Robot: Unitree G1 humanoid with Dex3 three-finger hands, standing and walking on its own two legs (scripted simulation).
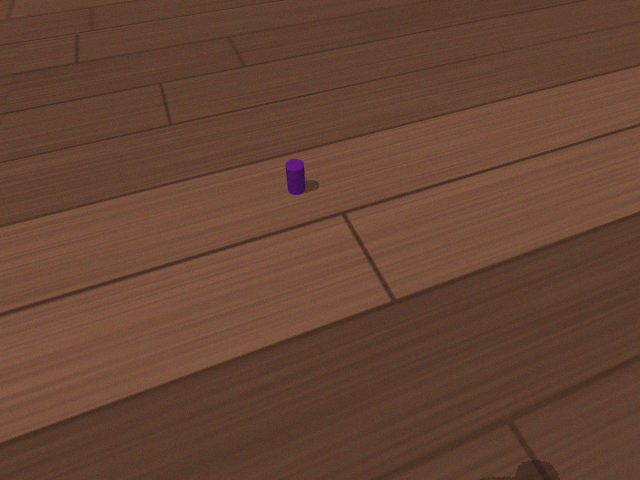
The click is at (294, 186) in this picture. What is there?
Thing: squat round
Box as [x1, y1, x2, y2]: [285, 159, 304, 194]
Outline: 291,159 287,161 285,165 288,190 293,194 299,194 304,190 303,163 298,159
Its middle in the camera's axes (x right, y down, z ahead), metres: -0.11 -0.28 +1.76
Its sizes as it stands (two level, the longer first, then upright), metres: 0.080 0.080 0.144
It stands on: the floor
